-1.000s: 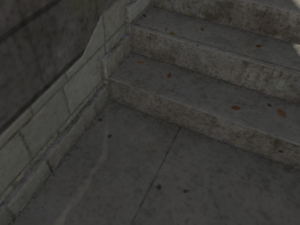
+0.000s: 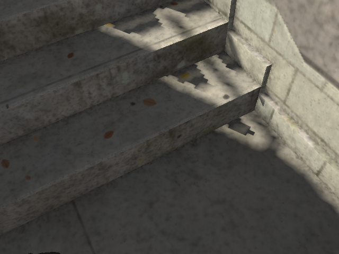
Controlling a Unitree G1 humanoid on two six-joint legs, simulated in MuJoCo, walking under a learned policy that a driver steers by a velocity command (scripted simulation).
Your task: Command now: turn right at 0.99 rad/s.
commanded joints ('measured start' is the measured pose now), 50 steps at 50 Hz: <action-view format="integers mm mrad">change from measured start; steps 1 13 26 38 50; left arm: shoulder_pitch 107 -20 -72 -176 -109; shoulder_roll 111 50 114 139 81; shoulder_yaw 61 -6 24 41 -1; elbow -39 45 79 14 69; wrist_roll -6 64 45 41 93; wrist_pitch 7 -101 -53 -102 -165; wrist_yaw -10 21 0 14 -49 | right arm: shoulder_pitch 6 90 37 29 87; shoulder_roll -158 -66 -55 -216 -258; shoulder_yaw -57 7 10 -49 -59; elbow -29 20 -120 -181 -146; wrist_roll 17 14 21 48 -41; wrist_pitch -20 -21 17 -10 -26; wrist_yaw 22 44 80 57 83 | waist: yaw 62 2 44 9 -14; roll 116 -124 -110 80 223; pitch -173 -161 -78 -128 -81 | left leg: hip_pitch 54 -216 -294 222 -56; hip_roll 184 -73 -24 104 -70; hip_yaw -83 -267 -156 -643 -697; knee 30 449 386 -150 -195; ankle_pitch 49 -15 -139 262 -374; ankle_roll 88 -22 -28 306 236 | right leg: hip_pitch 215 333 440 -280 92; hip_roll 51 -131 -204 55 171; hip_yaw -12 47 -72 170 70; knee -226 -425 -411 346 -179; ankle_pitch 99 665 764 -120 37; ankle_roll -89 -211 -240 27 35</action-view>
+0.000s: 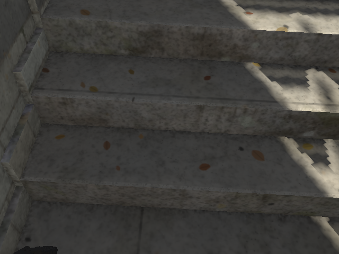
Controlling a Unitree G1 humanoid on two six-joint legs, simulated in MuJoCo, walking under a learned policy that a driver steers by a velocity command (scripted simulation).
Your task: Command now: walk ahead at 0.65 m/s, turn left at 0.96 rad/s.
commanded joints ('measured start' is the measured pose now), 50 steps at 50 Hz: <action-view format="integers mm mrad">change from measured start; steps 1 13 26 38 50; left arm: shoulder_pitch -22 321 197 165 259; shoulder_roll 57 109 50 59 105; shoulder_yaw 1 7 1 -26 -31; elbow -73 89 116 -21 169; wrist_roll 50 21 24 33 42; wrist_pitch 16 -28 -5 97 -5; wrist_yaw -15 -3 -16 -17 37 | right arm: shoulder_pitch -133 -314 -15 -157 -564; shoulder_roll -189 -41 -70 -148 165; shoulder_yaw -62 43 16 13 177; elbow -92 -149 -4 54 -398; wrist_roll -56 -79 -77 -30 -107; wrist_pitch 7 -44 -85 -121 -53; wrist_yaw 41 66 -29 -17 -22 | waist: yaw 40 120 -27 225 -19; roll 206 -132 112 170 -11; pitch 2 65 -25 -97 203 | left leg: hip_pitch -196 -466 322 116 -1002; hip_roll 106 92 402 326 170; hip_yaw -208 234 -71 494 197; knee -142 401 -270 100 1595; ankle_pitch -296 37 -218 1512 -500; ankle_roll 112 -94 49 -7 27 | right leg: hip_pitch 181 307 -376 98 -64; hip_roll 49 -168 -88 26 -147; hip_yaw -93 292 -42 -293 250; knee -78 -513 483 338 -572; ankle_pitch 22 -79 31 -18 72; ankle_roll -6 -255 -156 -245 -292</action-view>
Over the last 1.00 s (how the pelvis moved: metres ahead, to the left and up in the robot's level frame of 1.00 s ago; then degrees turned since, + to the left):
0.13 0.01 0.01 33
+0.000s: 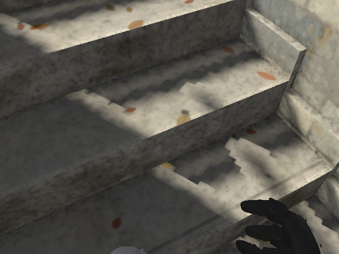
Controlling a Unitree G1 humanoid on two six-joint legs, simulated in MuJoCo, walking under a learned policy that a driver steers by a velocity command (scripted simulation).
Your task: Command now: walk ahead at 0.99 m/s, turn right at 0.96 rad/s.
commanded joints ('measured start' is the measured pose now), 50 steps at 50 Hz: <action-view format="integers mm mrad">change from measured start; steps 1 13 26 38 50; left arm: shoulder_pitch -164 -459 -175 -242 -225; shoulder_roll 151 -64 66 148 -117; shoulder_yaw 20 8 68 23 -22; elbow -68 -407 -178 -61 -420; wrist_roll -30 45 19 -66 54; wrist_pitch -36 22 11 -90 53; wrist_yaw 5 12 107 41 58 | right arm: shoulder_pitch -195 172 242 136 193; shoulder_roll -81 -26 -117 -53 -210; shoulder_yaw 8 -76 -129 -76 -171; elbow -209 198 44 1 206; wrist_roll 9 80 27 75 71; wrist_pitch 6 -69 2 110 -8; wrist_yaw -7 31 48 -11 2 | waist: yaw -97 51 17 -157 77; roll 4 3 134 -163 -4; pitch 175 185 -103 -84 32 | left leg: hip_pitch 142 678 14 665 578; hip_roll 10 110 -163 -110 -108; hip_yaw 153 -32 -77 290 -345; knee -470 -1924 172 -784 -1641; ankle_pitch -4 816 408 233 585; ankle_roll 3 112 -26 75 75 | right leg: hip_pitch -493 -929 136 -241 -847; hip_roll -214 -28 -450 -403 -216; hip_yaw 183 -27 347 -389 35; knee -561 1460 97 -294 1407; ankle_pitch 318 -285 471 1408 194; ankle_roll -136 18 -91 -16 107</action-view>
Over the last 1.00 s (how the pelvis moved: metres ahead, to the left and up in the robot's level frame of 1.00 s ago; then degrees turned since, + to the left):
0.61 -0.09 -0.02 -33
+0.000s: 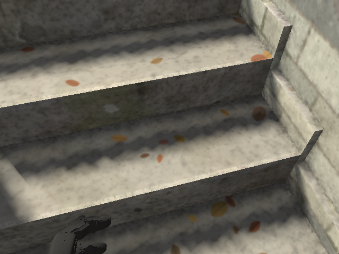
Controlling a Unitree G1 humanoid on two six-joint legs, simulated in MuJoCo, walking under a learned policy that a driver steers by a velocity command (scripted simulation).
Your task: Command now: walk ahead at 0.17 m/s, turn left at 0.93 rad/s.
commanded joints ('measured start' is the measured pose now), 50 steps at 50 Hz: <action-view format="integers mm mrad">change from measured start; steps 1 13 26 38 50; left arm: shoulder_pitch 124 -309 -44 103 227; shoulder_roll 105 52 -30 188 80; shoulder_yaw -21 -22 0 48 6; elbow -25 -186 90 150 54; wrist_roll -81 -96 -142 -35 -67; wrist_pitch -3 -70 -165 -71 -58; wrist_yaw -33 -44 14 -109 -123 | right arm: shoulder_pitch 61 207 -23 -78 -291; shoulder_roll -25 -191 -27 -115 -134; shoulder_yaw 43 15 -11 -25 -30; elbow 25 -23 -85 -6 -115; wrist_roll -80 -15 -36 37 -50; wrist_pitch -54 -77 -73 -17 -119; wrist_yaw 66 84 64 103 -53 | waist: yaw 32 23 -65 -38 35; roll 62 72 -13 -19 24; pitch -351 -168 -143 -8 -157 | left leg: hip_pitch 320 224 -93 523 478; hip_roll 236 198 253 248 605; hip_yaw -474 -644 -76 98 -95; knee -389 -578 707 -529 -589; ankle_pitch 402 673 -61 386 459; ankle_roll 34 -33 -165 -139 103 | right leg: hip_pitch -361 -310 289 173 166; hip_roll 40 93 -219 -234 -101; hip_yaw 115 -183 49 -193 19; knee -104 -175 -1300 -1296 -762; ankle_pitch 114 -255 118 -528 -320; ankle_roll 3 65 -175 -35 58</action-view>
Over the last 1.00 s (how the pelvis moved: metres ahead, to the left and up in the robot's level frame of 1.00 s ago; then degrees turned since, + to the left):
0.67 0.15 0.45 13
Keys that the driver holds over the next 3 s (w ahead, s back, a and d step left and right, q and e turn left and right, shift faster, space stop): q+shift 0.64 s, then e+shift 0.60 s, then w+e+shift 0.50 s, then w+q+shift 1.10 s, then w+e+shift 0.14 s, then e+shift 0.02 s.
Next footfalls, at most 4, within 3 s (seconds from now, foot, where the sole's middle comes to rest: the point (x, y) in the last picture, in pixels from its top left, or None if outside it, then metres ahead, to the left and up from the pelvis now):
0.36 right None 0.40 -0.09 -0.55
0.76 left None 0.24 0.19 -0.55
1.12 right None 0.37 -0.02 -0.55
1.58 left None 0.35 0.24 -0.55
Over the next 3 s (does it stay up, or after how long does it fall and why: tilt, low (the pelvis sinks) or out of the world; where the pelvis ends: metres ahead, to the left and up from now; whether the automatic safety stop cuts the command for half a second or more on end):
stays up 1.35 0.40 0.76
